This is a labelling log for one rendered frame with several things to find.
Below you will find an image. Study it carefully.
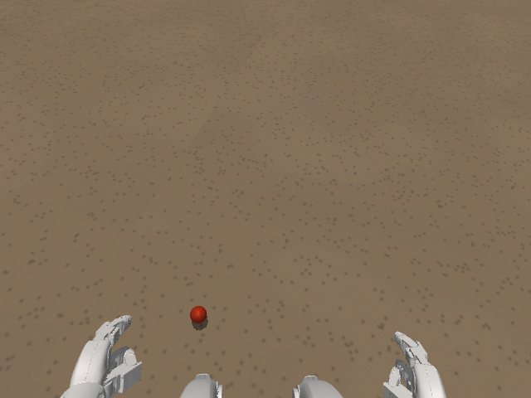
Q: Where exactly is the left robot hand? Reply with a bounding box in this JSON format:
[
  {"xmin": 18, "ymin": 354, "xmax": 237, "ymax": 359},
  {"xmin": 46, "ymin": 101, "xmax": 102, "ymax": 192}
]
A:
[{"xmin": 69, "ymin": 315, "xmax": 142, "ymax": 398}]

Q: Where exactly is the ball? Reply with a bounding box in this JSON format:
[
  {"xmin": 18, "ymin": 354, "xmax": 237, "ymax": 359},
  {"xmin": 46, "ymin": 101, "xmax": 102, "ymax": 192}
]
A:
[{"xmin": 190, "ymin": 306, "xmax": 207, "ymax": 323}]

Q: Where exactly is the right robot hand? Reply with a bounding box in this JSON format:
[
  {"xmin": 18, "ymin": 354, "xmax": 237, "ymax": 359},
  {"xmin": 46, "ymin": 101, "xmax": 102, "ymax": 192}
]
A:
[{"xmin": 383, "ymin": 331, "xmax": 446, "ymax": 398}]

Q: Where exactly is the left robot arm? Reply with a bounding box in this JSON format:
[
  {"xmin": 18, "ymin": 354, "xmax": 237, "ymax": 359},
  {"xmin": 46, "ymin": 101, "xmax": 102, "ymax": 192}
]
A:
[{"xmin": 61, "ymin": 382, "xmax": 106, "ymax": 398}]

